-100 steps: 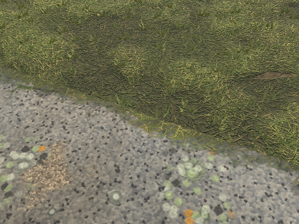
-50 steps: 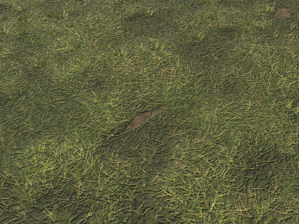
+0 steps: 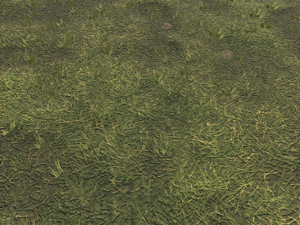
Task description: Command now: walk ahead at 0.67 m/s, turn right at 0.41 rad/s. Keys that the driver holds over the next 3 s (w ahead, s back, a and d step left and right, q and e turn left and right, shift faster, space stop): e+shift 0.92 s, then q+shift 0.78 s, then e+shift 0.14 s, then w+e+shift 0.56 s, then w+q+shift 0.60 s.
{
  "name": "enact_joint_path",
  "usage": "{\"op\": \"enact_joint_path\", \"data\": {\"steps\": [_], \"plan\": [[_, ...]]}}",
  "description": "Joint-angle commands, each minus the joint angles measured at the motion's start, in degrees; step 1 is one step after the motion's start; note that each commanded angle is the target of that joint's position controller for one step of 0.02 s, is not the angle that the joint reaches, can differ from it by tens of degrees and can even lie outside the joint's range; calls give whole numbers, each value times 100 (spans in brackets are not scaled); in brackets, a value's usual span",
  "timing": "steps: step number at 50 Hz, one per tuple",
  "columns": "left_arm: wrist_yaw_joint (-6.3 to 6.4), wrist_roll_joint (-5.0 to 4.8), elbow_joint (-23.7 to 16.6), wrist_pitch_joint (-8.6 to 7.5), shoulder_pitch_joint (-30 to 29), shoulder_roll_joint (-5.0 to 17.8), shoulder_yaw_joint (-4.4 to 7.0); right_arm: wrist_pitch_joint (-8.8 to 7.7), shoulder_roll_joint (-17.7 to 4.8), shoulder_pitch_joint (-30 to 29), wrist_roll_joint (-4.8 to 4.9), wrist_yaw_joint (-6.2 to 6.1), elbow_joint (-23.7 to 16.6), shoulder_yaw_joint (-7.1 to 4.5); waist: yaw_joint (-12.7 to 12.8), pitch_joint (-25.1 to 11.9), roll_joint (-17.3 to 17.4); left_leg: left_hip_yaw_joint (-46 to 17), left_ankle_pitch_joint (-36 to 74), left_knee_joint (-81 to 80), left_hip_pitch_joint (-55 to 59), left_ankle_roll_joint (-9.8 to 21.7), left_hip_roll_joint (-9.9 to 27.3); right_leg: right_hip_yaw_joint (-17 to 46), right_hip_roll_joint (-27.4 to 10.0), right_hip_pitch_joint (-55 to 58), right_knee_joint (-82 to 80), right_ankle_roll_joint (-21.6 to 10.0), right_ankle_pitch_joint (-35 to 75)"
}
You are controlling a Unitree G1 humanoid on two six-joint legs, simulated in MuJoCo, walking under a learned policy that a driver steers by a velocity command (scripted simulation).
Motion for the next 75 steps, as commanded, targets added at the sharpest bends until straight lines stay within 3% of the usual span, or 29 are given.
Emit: {"op": "enact_joint_path", "data": {"steps": [1,2,3,6,7,8,9,10,12,13,15,18,21,30,31,32,33,35,39,46,51,53,54,55,56,57,63,68,75], "plan": [[-113,-28,-201,-117,-178,94,1,-267,-454,-448,124,-33,-389,-35,126,379,235,296,5393,-548,-1333,-586,1193,-941,443,1414,-1510,-151,1652],[-153,-15,-175,-149,-232,110,7,-297,-533,-367,152,-76,-360,-40,74,238,257,376,5563,-388,-1006,-650,1223,-1110,600,1585,-1896,-218,2047],[-142,-322,-361,-347,-491,348,140,-196,-823,-407,158,-314,-466,-107,-71,-169,380,202,5923,135,-616,-907,1282,-976,877,1773,-2041,-147,2238],[-223,-267,-133,-297,1014,1024,479,115,-1247,-905,22,-637,-729,-233,798,-1016,891,240,6981,2154,-345,-1318,1497,-1068,1383,3224,-2216,-184,1740],[-146,-244,175,-195,2348,1286,625,150,-1265,-1529,46,-612,-913,-249,1601,-1232,585,245,5970,4154,-1323,-1439,1300,-516,1063,4592,-2454,-496,2087],[-3,-214,480,-108,2849,1134,524,103,-501,-1789,-1,-383,-988,-58,1632,-842,-1018,238,-902,6703,-2633,-1507,222,137,504,5284,-2986,-694,3297],[55,268,35,-242,1896,1303,412,33,182,-414,20,-211,-1216,122,282,-1435,-1869,-1068,-2319,8381,-4043,-1546,-22,2354,-414,5966,-2105,-1642,5483],[74,330,-502,-235,1314,1467,526,-47,-398,7,86,-87,-1281,106,375,-2590,-895,-1841,-1744,8362,-4127,-1358,141,3648,-1111,6240,-3007,-2272,3999],[100,-120,-987,-112,231,1236,521,5,-920,-804,66,-89,-1491,-41,-39,-1248,1015,-1648,-978,7192,-4216,-1039,577,3613,-604,4325,-4029,-2016,17],[106,-147,-1070,-102,47,1188,484,112,-904,-900,21,-138,-1541,-48,-192,-885,1041,-1647,-835,6794,-4045,-1085,658,3661,-498,3522,-4257,-1933,-246],[132,-125,-1095,-56,-93,1126,497,286,-895,-962,-31,-212,-1561,-88,-284,-433,718,-1626,-752,5752,-3625,-1254,821,2907,77,2558,-4257,-1660,563],[308,-155,-936,66,234,1255,573,308,-481,-1377,-75,-346,-1671,13,-82,-864,399,-1391,-299,4285,-3302,-1520,639,2129,523,2468,-3672,-1388,2716],[505,-280,-994,322,204,1326,633,391,-486,-1725,69,-399,-1704,-4,59,-1385,-125,-1558,463,3554,-3353,-1612,496,2235,651,3001,-3402,-919,1877],[530,-234,-1418,536,-164,1152,675,116,-751,-2119,120,-216,-1556,-249,184,-964,-889,-1775,912,905,-2268,-1211,457,3319,785,3247,-2816,-491,413],[498,-259,-1454,551,-191,1022,631,109,-767,-1883,127,-204,-1441,-289,99,-1016,-614,-1764,1636,234,-1483,-1047,776,3133,1056,2864,-2368,-324,-657],[459,-209,-1385,567,305,624,512,175,-982,-1921,48,-237,-1498,-338,375,-1323,379,-2659,2223,337,-386,-500,1952,2430,1535,2034,-1234,-76,-2930],[398,-238,-1521,531,501,842,552,292,-1156,-1859,-146,-249,-1580,-375,533,-1342,1572,-3805,3110,337,-168,375,2965,1448,1980,1121,-142,215,-3762],[308,-234,-1340,468,360,1618,755,345,-726,-1930,-66,-304,-1690,-339,323,-1027,1139,-3556,1988,273,-559,543,2900,1043,1173,576,1237,621,-2808],[342,-237,-1274,609,350,1141,604,540,-691,-2090,-31,-461,-1724,-266,254,-455,711,-1880,1583,70,-1326,134,2067,206,761,482,1809,781,-1748],[302,-205,-1465,547,-155,848,503,613,-984,-1766,-41,-427,-1430,-426,-51,-820,1021,-1060,1803,-22,-604,397,2525,-123,116,658,451,854,-1570],[256,-97,-1287,510,39,587,386,599,-1021,-1651,183,-210,-1200,-387,35,-947,1068,-1063,2190,294,-1053,477,2514,-312,569,2219,-1490,449,-1924],[228,-45,-937,488,591,434,359,571,-691,-1679,326,-132,-1042,-223,356,-934,956,-968,2065,760,-1544,130,2266,-384,727,3510,-3502,143,-737],[256,-10,-875,482,722,577,364,501,-352,-1328,270,-46,-911,-87,277,-1106,680,-831,1285,969,-2163,-384,1985,57,369,4558,-3757,42,-127],[347,52,-967,517,839,1152,454,439,-31,-1128,-40,80,-1021,44,67,-1345,-869,-394,-1263,2234,-3183,-966,1409,1546,-1133,5420,-3389,-368,1989],[353,212,-1008,475,454,1330,535,463,-434,-1372,140,4,-1129,-134,258,-1109,-1416,-599,-2044,3008,-3392,-1186,1187,1606,-1797,3935,-3610,-1282,1275],[338,247,-1120,383,203,1298,556,531,-1055,-1633,283,-85,-1110,-321,426,-688,-1070,-718,-1812,4064,-3355,-1248,1143,1290,-1472,3455,-3849,-1380,809],[535,76,-1044,235,-609,553,362,922,-729,-1074,269,-333,-1023,-450,49,-337,-724,-754,-355,5396,-4003,-1588,1216,-108,-1038,3422,-3947,-869,582],[576,37,-859,295,-428,904,546,916,-337,-1489,201,-53,-1570,-270,295,-579,-635,-468,-394,3770,-3562,-1496,1492,-401,-1368,3899,-3748,-987,864],[324,-260,-566,239,-513,1053,713,1055,-643,-919,246,31,-1690,-488,-99,-698,-402,66,396,1570,-1780,-730,1042,-1148,-1338,3458,-2480,-247,908]]}}
Next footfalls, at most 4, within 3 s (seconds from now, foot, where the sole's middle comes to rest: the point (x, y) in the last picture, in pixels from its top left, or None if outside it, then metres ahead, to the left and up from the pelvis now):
0.14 right None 0.36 -0.08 -0.77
0.64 left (145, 217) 0.52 0.04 -0.77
1.08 right None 0.28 -0.11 -0.77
1.52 left None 0.47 0.07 -0.77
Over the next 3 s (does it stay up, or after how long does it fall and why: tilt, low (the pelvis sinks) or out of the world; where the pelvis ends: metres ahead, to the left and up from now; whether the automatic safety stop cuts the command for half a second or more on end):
stays up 0.96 -0.61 0.00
